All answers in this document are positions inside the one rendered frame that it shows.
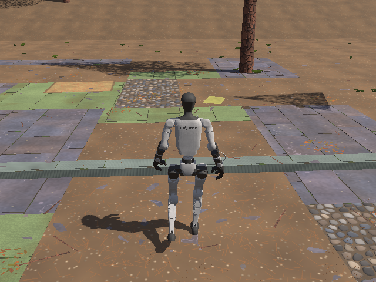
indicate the robot torso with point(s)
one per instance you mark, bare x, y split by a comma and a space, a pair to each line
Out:
188, 137

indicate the robot right hand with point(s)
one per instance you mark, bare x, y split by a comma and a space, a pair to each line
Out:
219, 170

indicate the humanoid robot head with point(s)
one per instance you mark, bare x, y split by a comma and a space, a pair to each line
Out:
188, 102

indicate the robot right upper arm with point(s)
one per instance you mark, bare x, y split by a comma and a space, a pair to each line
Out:
209, 134

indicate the left robot forearm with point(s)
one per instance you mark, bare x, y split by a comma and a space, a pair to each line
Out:
159, 153

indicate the robot left upper arm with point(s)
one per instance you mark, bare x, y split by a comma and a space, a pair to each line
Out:
170, 123

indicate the robot left hand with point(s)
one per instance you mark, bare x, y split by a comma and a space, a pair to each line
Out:
161, 162

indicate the right robot forearm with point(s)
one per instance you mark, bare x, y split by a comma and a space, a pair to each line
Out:
216, 157

